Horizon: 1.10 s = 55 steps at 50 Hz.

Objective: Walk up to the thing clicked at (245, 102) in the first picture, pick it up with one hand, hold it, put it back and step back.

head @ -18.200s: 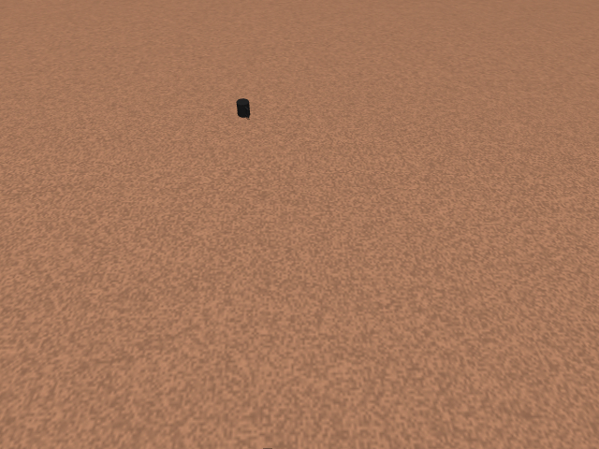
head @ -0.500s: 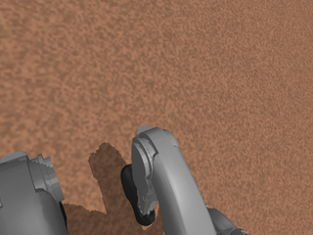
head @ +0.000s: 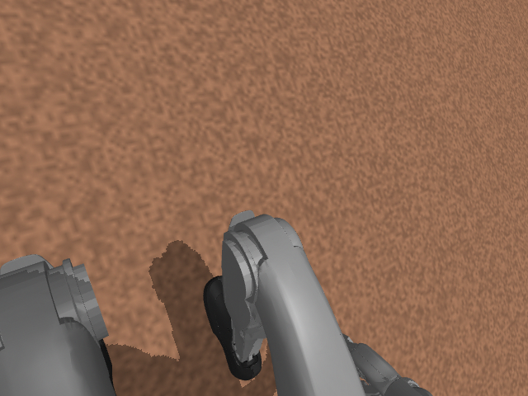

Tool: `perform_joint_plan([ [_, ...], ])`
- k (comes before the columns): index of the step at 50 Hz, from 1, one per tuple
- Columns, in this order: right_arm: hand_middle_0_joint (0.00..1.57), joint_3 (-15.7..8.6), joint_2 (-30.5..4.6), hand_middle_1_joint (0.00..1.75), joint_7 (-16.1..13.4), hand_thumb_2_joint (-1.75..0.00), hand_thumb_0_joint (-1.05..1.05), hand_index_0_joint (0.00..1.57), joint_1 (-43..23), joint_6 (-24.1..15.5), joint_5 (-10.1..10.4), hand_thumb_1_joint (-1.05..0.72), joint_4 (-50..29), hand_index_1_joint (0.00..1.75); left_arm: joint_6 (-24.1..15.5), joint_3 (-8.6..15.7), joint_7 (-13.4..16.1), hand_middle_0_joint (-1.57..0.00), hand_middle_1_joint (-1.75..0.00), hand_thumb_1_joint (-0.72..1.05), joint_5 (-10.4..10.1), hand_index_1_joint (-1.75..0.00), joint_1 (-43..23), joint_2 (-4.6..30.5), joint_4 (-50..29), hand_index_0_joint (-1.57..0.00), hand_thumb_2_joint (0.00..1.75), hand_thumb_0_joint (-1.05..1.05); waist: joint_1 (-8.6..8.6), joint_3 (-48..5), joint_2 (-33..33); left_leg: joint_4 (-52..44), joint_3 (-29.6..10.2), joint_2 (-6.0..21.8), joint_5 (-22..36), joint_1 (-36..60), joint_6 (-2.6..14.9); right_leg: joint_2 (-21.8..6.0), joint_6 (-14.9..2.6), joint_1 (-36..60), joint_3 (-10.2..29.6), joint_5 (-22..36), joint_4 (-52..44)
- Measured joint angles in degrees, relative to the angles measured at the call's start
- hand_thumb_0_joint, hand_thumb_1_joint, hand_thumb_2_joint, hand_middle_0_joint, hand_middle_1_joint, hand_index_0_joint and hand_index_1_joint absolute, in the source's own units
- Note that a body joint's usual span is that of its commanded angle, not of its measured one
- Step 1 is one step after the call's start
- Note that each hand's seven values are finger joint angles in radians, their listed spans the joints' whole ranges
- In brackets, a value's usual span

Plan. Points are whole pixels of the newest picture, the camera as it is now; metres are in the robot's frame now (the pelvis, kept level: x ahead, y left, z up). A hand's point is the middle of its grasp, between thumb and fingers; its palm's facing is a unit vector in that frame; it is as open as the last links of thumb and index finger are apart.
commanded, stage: close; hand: left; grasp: from above
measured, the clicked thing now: out of the picture +0.44 +0.35 -0.26
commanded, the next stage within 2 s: settle in 0.46 s
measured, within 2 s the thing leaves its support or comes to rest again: leaves its support in 0.96 s
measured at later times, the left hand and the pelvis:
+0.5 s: hand out of the picture +0.41 +0.35 -0.23, palm faces -0.42 -0.17 -0.89, open 10.5 cm; pelvis +0.00 +0.00 +0.00, yaw +0 degrees
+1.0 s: hand out of the picture +0.41 +0.35 -0.21, palm faces -0.38 -0.16 -0.91, open 9.8 cm; pelvis +0.00 +0.00 +0.00, yaw +1 degrees
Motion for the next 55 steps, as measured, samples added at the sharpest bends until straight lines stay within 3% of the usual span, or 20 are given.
perform_joint_plan([
  [13, 0.2, 0.41, 0.02, 0.3, -0.34, -0.9, 0.0, 0.2, 0.27, 0.38, -0.13, -0.91, -0.2, 0.3, -0.27, 0.21, 0.36, -0.32, -0.86, -0.19, -0.47, -0.83, 0.33, 0.19, -0.26, -0.57, 0.77, 0.0, 0.04, 0.34, 0.07, -0.18, -0.09, 0.12, -0.1, 0.21, -0.05, 0.1, -0.05, 0.11, -0.08, 0.08, -0.26],
  [31, 0.2, 0.9, -0.05, 0.3, -0.5, -0.9, 0.0, 0.2, 0.02, 0.38, -0.22, -0.91, -0.38, 0.3, 0.07, -1.37, 0.62, -0.35, -0.91, -0.21, -1.05, -0.88, -0.32, 0.06, 0.3, -0.6, 0.87, 0.0, 0.01, 0.06, -0.3, -0.18, -0.23, -0.05, 0.0, 0.32, -0.08, 0.02, -0.07, 0.39, -0.21, 0.1, -0.37],
  [38, 0.2, 0.42, 0.26, 0.3, -0.61, -0.9, 0.0, 0.2, 0.21, 0.87, -0.18, -0.92, 0.02, 0.3, 1.09, -0.28, -0.93, -0.37, -0.96, -0.22, -0.89, -0.92, 0.6, -0.88, -1.91, -0.61, 0.93, 0.01, 0.39, -0.77, -0.09, -0.43, -0.28, -0.16, -0.14, 0.15, -0.18, -0.11, -0.16, 0.29, -0.28, -0.12, -0.61],
  [44, 0.2, -1.48, 0.67, 0.3, -0.37, -0.9, 0.0, 0.2, 1.1, 1.4, 0.34, -0.92, 0.78, 0.3, 1.73, 1.71, -2.85, -0.41, -0.99, -0.19, -0.13, -0.91, 3.26, -2.78, -6.46, -0.62, 0.95, 0.0, 1.16, -2.17, 0.72, -0.33, -0.06, -0.47, -0.23, -0.46, -0.16, -0.41, -0.28, -0.04, -0.16, -0.61, -0.36],
  [52, 0.2, -6.14, 1.28, 0.3, 0.53, -0.9, 0.0, 0.2, 2.95, 2.39, 3.35, -0.92, 1.98, 0.3, 3.79, 1.04, -5.86, -0.48, -0.94, -0.09, -1.11, -0.86, 8.1, -8.45, -17.48, -0.65, 0.76, -0.01, 3.84, -5.99, 3.19, -1.37, 1.65, -0.78, 0.1, -1.52, 0.04, -1.17, -0.63, -1.11, 1.05, -1.25, -0.28],
  [55, 0.2, -7.76, 1.61, 0.3, 0.46, -0.9, 0.0, 0.2, 3.12, 3.3, 4.85, -0.92, 2.42, 0.3, 5.15, -0.31, -7.38, -0.49, -0.92, -0.07, -1.95, -0.84, 8.51, -10.51, -19.67, -0.66, 0.72, -0.02, 4.87, -7.79, 4.33, -2.53, 2.71, -0.79, 0.37, -1.59, 0.13, -1.53, -0.75, -1.44, 1.82, -1.38, -0.71],
])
